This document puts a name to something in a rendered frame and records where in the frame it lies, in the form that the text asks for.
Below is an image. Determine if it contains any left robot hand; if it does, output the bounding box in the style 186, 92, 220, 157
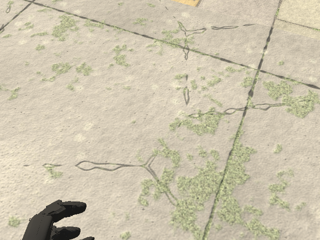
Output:
22, 200, 95, 240

